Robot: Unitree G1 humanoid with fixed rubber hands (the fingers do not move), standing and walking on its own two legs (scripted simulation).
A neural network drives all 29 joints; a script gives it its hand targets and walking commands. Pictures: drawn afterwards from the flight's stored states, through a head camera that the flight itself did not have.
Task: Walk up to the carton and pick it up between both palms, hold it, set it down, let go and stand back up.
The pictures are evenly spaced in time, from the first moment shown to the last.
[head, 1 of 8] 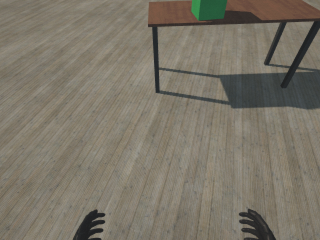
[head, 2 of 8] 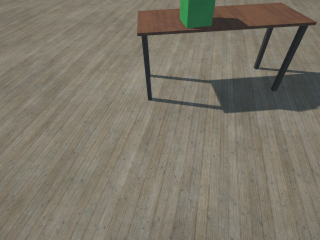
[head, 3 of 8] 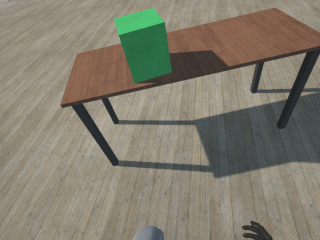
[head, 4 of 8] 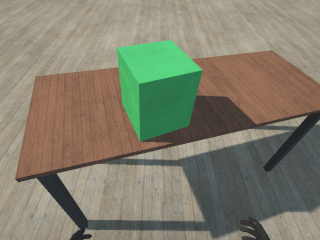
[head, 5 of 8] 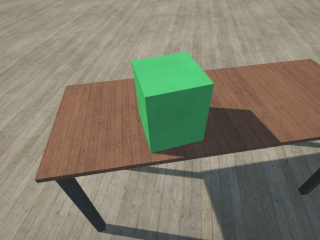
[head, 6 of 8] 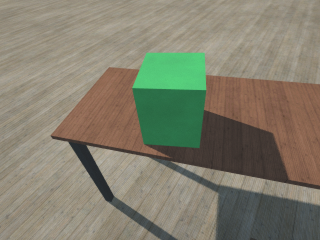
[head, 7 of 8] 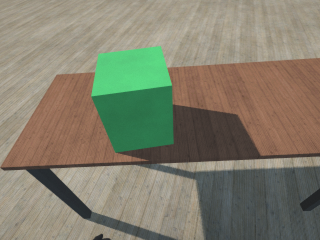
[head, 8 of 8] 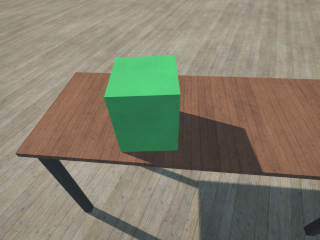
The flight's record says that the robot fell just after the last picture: no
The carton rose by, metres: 0.00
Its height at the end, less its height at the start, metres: +0.00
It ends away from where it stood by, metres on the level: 0.00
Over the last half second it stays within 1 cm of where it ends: yes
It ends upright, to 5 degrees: yes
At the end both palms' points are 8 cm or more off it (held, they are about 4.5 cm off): yes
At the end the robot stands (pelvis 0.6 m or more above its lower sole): yes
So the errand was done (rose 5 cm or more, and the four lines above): no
